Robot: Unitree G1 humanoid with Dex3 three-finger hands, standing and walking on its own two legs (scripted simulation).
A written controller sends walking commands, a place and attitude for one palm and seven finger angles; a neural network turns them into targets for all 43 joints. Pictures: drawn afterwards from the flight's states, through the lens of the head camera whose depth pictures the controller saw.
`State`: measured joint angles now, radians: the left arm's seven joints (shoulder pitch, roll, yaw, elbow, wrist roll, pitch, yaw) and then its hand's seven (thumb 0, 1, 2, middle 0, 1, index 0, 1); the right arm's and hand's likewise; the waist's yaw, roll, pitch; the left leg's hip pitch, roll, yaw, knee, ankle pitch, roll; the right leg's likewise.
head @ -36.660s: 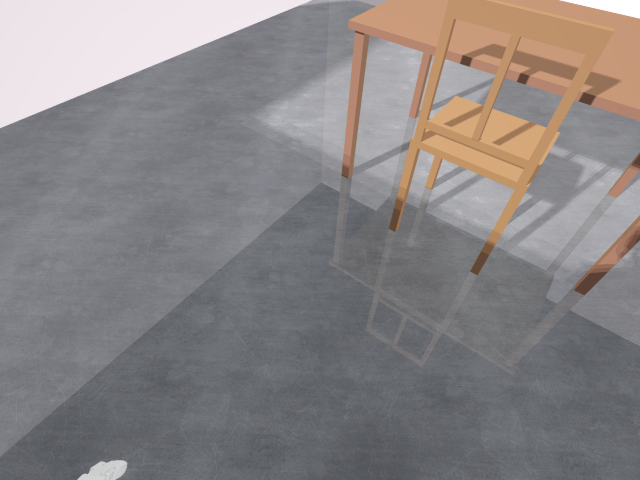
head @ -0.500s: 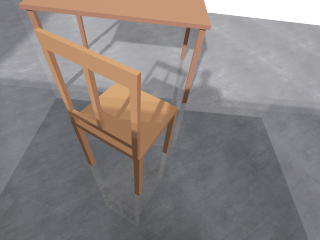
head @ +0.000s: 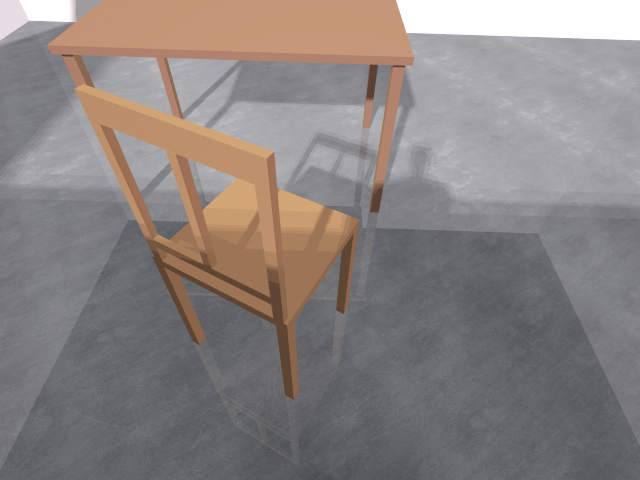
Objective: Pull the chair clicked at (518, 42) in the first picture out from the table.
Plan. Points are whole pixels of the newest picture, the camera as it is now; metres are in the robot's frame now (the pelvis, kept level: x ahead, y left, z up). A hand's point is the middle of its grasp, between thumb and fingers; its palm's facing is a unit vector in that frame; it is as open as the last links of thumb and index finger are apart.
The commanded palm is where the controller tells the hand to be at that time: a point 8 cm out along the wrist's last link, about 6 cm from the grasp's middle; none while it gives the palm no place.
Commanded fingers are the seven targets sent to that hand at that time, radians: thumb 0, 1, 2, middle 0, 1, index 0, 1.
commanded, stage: let the arm hang, fingers relaxed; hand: left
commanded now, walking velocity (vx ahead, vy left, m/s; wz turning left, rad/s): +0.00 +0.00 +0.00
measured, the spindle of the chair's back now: (195, 215) +0.58 +0.29 -0.07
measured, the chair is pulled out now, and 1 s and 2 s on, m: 0.63 0.63 0.63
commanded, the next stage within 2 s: look to check the result in 0.18 s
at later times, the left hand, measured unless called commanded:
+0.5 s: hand out of the picture -0.01 +0.15 -0.18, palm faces +0.04 -0.98 -0.17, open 7.4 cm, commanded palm none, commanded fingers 0.00 0.90 0.90 -0.20 -0.30 -0.20 -0.30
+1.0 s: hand out of the picture -0.01 +0.14 -0.18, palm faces +0.05 -0.99 -0.15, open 7.4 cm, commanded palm none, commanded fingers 0.00 0.90 0.90 -0.20 -0.30 -0.20 -0.30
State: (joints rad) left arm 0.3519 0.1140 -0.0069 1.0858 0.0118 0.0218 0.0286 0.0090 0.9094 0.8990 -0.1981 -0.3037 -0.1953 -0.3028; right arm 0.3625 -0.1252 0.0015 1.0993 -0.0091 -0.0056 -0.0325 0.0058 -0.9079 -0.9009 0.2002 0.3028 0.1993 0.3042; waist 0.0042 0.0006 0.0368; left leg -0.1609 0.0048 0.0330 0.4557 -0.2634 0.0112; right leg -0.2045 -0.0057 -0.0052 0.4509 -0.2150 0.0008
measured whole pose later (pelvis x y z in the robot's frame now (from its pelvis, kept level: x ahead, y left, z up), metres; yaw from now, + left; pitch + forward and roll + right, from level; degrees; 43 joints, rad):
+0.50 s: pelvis +0.01 +0.00 +0.00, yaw +0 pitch -1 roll +0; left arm 0.34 0.11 0.00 1.10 0.01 0.01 0.04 0.01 0.91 0.90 -0.20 -0.30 -0.20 -0.30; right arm 0.37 -0.09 0.00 1.12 -0.01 -0.02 -0.04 0.00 -0.91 -0.90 0.20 0.30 0.20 0.30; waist -0.01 0.01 0.04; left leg -0.16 0.01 0.03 0.46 -0.27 0.01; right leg -0.21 0.00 0.00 0.46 -0.23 0.00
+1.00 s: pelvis +0.02 -0.01 +0.00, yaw +0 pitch -1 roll +0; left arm 0.33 0.10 0.00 1.10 0.01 0.00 0.04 0.01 0.91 0.90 -0.20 -0.30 -0.20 -0.30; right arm 0.34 -0.10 0.00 1.12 -0.01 -0.02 -0.04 0.00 -0.91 -0.90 0.20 0.30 0.20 0.30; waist 0.00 0.00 0.05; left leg -0.14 0.01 0.03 0.44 -0.28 0.00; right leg -0.19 0.00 -0.01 0.45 -0.23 -0.01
